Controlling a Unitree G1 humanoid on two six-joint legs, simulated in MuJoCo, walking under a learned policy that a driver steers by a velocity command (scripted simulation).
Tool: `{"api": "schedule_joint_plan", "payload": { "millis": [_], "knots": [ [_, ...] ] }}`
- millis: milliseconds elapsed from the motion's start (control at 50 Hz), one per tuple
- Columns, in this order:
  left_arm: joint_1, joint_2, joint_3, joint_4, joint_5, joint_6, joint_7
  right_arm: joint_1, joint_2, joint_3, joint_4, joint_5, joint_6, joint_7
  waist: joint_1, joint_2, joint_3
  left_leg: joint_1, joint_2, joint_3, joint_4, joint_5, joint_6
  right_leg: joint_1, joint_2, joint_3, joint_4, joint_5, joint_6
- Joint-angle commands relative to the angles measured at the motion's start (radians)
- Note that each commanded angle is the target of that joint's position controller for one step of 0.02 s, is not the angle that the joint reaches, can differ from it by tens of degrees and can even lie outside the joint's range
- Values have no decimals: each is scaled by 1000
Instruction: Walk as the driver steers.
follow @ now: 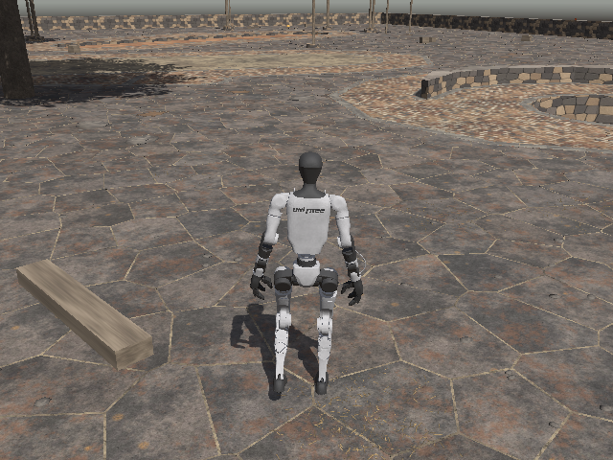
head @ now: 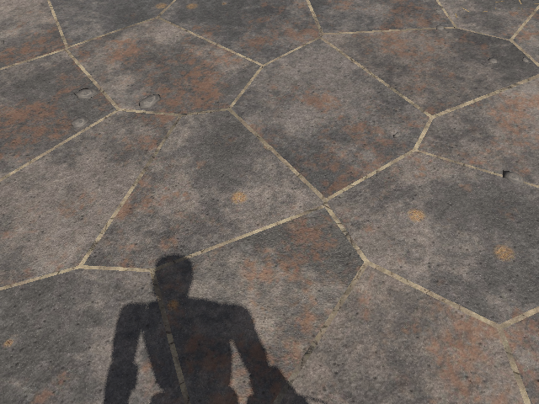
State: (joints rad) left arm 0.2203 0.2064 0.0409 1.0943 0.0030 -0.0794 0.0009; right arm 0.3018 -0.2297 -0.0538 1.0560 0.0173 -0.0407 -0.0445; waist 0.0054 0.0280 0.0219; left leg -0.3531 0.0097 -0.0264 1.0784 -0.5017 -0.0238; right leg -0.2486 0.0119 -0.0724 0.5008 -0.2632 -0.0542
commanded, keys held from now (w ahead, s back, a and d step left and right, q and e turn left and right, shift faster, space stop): no key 1.00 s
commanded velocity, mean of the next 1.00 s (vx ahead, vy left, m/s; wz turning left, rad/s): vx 0.02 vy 0.00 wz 0.00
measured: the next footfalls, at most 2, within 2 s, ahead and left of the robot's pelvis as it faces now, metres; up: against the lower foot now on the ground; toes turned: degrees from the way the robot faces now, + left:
left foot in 0.18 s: +0.09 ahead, +0.14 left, +0.00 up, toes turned +0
left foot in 1.54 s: +0.20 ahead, +0.18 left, +0.00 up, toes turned +4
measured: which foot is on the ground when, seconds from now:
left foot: up 0.00-0.16, down 0.18-1.00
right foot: down 0.00-1.00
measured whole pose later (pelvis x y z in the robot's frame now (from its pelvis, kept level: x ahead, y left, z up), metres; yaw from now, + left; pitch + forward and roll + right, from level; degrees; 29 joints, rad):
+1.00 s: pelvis +0.03 +0.00 +0.00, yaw +0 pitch -1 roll +0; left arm 0.27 0.17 0.02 1.12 0.00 -0.01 0.03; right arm 0.20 -0.19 -0.05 1.14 0.00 0.00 -0.05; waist 0.00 0.01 0.04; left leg -0.21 0.03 -0.01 0.46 -0.22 -0.03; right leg -0.13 0.03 -0.07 0.44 -0.29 -0.05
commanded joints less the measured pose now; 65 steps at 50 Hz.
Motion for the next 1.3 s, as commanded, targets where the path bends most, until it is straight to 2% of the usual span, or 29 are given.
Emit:
{"api": "schedule_joint_plan", "payload": {
  "millis": [20,60,100,120,140,160,180,200,220,240,260,280,300,340,420,600,860,1160,1180,1200,1220,1240,1260,1280,1300],
  "knots": [
    [-1,66,-12,-25,17,-6,6,49,-20,-10,-19,-3,6,-5,-38,-113,-26,-34,69,-19,-117,84,-2,67,-211,160,-175,713,-123],
    [15,104,-9,-18,20,0,18,9,-3,-1,-30,2,12,-8,-36,-122,-46,21,54,4,-288,98,-14,85,-193,133,-154,782,-132],
    [17,147,0,-20,9,11,26,-24,-18,0,-37,3,23,-12,-27,-113,-71,67,41,21,-411,124,-21,104,-209,156,-144,753,-149],
    [5,152,1,-24,-1,18,28,-19,-25,0,-31,4,32,-12,-33,-108,-77,108,40,28,-470,185,-18,90,-214,166,-146,694,-151],
    [-16,148,2,-29,-12,25,27,-9,-25,0,-21,1,41,-12,-48,-100,-67,167,37,38,-552,280,-9,53,-205,163,-149,594,-140],
    [-6,138,2,-23,-23,29,22,-13,-34,-1,-18,-9,49,-11,-53,-85,-41,217,40,30,-638,396,5,12,-182,161,-163,439,-111],
    [22,121,1,-14,-20,29,16,-21,-60,-4,-19,-24,56,-12,-42,-57,-25,259,69,-8,-653,485,20,-24,-154,163,-183,248,-74],
    [35,104,0,-15,-4,29,11,-31,-87,-7,-27,-26,61,-14,-16,-13,1,276,99,-32,-647,550,38,-64,-106,139,-192,58,-45],
    [87,77,0,-12,0,35,12,-71,-130,-19,-18,-8,58,-12,37,76,36,228,77,-17,-604,495,64,-61,-45,94,-216,20,-19],
    [64,79,-1,-8,2,40,17,-81,-89,-17,-18,-4,51,-8,5,44,49,190,61,-14,-615,464,59,-22,-33,73,-188,44,-5],
    [51,76,-1,-12,-3,44,21,-84,-65,-13,-12,-11,42,-7,2,26,44,185,63,-18,-625,495,49,-5,-33,66,-165,114,0],
    [54,68,-3,-11,-4,48,26,-93,-69,-16,-10,-15,33,-5,5,20,27,181,62,-19,-625,542,43,27,-38,63,-142,200,0],
    [61,76,-2,-9,-1,52,28,-93,-66,-17,-6,-14,25,-2,6,12,5,186,60,-17,-622,572,42,53,-36,58,-124,266,1],
    [66,81,-1,-10,0,56,27,-85,-61,-17,6,-11,19,-1,7,7,-34,198,57,-12,-614,599,45,93,-44,59,-108,320,-4],
    [54,83,-1,-12,-3,61,26,-94,-61,-17,16,-10,24,-2,4,-9,-42,201,52,-8,-615,599,47,108,-50,60,-99,339,-5],
    [65,79,-2,-4,-2,68,28,-92,-61,-16,37,-11,34,-6,-1,-26,-10,195,44,-1,-630,542,43,90,-55,64,-112,282,0],
    [88,67,-5,4,0,63,30,-84,-50,-12,57,-14,41,-11,-6,-28,29,182,39,1,-660,444,33,49,-62,80,-156,150,-2],
    [122,57,-7,-1,-1,59,30,-50,-44,-4,72,-14,37,-14,-5,-31,37,163,42,1,-672,408,27,36,-67,93,-184,101,-11],
    [142,54,-7,8,-2,60,32,-32,-33,-1,81,-14,38,-15,-3,-40,13,168,26,20,-660,333,27,48,-64,95,-200,-12,-17],
    [154,79,3,8,-9,64,35,-36,-34,-3,80,-9,38,-16,7,-60,26,131,-5,57,-607,212,30,47,-73,122,-224,-201,-39],
    [168,125,19,3,-19,66,39,-58,-39,-5,67,-5,35,-17,25,-108,53,45,-37,100,-511,85,34,50,-128,206,-271,-403,-83],
    [189,160,31,-3,-25,63,41,-99,-46,-7,40,-3,26,-15,42,-153,96,-72,-31,115,-405,38,45,61,-235,342,-343,-555,-140],
    [206,187,44,-8,-23,53,42,-147,-46,-6,11,-1,12,-7,62,-185,136,-163,17,76,-267,32,61,58,-339,473,-401,-586,-198],
    [219,179,45,-12,-10,37,43,-181,-52,-11,-8,8,0,2,68,-170,165,-289,59,27,-125,-13,71,102,-395,544,-427,-530,-233],
    [213,154,40,-16,-7,22,41,-165,-58,-18,-7,15,-11,11,46,-130,168,-383,89,-2,-41,-2,79,165,-403,543,-417,-463,-236]
  ]
}}
Velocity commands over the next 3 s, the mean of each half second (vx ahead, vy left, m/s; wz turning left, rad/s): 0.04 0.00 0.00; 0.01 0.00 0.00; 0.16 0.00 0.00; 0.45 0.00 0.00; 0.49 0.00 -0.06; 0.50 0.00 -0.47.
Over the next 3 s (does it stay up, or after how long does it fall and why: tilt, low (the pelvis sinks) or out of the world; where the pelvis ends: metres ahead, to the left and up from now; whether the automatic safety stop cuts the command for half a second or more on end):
stays up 0.88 0.08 0.00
